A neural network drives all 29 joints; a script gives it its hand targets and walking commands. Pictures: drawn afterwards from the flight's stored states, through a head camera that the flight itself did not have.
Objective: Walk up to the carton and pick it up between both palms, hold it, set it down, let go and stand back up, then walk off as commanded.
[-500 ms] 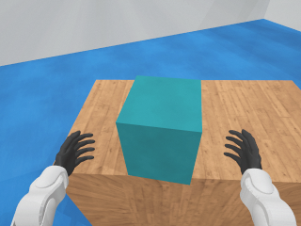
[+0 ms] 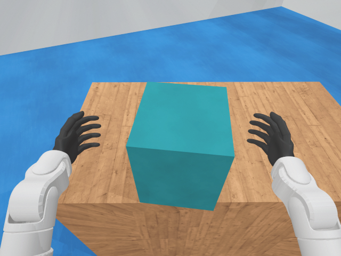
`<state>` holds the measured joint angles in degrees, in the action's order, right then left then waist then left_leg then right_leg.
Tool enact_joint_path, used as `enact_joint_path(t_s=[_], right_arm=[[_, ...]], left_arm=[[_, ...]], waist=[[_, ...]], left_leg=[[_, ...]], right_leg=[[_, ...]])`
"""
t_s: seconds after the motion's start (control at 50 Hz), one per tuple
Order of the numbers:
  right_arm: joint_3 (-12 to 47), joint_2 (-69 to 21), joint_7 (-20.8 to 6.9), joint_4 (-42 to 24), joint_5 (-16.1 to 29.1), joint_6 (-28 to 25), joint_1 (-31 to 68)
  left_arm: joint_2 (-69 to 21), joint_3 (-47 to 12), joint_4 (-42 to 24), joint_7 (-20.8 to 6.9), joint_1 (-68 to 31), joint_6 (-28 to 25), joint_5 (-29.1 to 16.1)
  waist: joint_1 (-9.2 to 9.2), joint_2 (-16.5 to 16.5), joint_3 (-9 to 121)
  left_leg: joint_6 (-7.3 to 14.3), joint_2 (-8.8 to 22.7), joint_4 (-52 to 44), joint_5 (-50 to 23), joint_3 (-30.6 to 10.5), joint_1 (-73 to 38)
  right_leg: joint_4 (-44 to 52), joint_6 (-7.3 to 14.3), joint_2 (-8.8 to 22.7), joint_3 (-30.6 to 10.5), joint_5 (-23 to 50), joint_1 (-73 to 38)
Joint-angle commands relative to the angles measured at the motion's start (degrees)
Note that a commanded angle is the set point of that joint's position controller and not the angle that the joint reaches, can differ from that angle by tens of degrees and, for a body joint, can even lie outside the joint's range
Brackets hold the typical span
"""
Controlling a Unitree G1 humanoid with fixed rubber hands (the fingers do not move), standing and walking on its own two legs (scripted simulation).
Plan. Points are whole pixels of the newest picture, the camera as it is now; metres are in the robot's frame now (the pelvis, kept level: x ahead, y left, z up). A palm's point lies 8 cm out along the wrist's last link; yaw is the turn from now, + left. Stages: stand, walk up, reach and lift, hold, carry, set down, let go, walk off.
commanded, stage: reach and lift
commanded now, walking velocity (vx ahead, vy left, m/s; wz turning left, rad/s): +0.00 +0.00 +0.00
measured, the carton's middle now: (181, 147) +0.38 -0.04 +0.04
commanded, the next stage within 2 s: none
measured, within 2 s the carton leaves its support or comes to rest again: neither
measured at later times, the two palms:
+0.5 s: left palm (77, 111) +0.39 +0.18 +0.19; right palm (283, 124) +0.33 -0.24 +0.16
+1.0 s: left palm (93, 111) +0.41 +0.16 +0.16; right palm (270, 121) +0.36 -0.23 +0.15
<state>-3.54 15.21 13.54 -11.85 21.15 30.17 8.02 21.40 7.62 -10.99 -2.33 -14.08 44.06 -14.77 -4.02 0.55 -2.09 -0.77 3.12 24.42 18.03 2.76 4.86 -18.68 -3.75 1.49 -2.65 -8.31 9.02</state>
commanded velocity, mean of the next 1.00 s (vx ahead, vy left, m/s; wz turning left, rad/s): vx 0.00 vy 0.00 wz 0.00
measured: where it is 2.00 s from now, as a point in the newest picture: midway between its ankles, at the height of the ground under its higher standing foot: outside the picture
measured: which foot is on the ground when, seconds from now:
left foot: down 0.00-1.00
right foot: down 0.00-1.00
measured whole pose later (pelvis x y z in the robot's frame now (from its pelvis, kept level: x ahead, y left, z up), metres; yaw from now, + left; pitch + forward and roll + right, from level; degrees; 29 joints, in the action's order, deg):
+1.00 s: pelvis -0.03 -0.02 +0.00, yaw +3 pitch +4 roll -1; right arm -4.8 10.7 12.7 32.6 16.5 22.8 42.3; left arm 24.5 -1.1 46.4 -2.2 -51.5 24.9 -16.6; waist -8.8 -0.3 2.3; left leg -2.1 2.8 24.1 13.5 -0.8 14.6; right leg -18.6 -2.2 1.6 0.0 -5.1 17.5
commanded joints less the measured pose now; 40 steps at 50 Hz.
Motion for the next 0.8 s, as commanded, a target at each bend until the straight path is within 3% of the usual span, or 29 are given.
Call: enact_joint_path(t_s=[0.0, 0.14, 0.26, 0.6, 0.78], right_arm=[[-5.12, 10.80, -0.45, -11.41, 0.64, -4.27, 22.83], [-5.84, 12.75, -1.56, -5.89, 1.49, -4.82, 32.10], [-6.04, 13.20, -2.32, 0.15, 1.13, -4.81, 41.34], [-5.38, 10.48, -2.74, 19.77, -2.12, -4.67, 67.42], [-4.32, 7.80, -1.65, 29.15, -3.76, -6.92, 68.38]], left_arm=[[10.12, 4.17, -13.78, 0.24, -26.23, -2.24, 0.48], [12.46, 3.77, -9.09, 1.40, -35.47, -2.25, 0.42], [15.06, 3.46, -0.88, 2.01, -44.99, -3.40, -0.48], [20.51, -2.08, 31.67, 2.00, -72.80, -11.84, -5.48], [18.09, -5.51, 43.66, 0.99, -74.47, -17.56, -4.73]], waist=[[-2.12, 4.29, 24.96], [-2.63, 5.35, 28.36], [-2.75, 4.93, 32.17], [-4.05, 0.45, 41.01], [-5.12, 2.46, 42.08]], left_leg=[[-5.22, -2.98, -0.66, -41.97, 0.37, -1.62], [-5.05, -3.36, -0.56, -39.49, 0.43, -0.70], [-3.92, -4.05, -1.66, -32.89, 0.85, 2.49], [-0.78, -4.92, -4.25, -17.00, 0.91, 10.49], [-1.08, -5.06, -3.64, -19.78, 0.59, 9.21]], right_leg=[[-3.27, 4.00, -5.13, 2.53, 29.81, -15.60], [-3.28, 4.18, -5.29, 3.27, 28.87, -15.31], [-3.46, 4.20, -5.03, 3.72, 27.77, -16.64], [-3.95, 3.73, -3.79, 4.22, 22.36, -19.02], [-4.14, 3.69, -3.91, 4.59, 24.99, -19.79]])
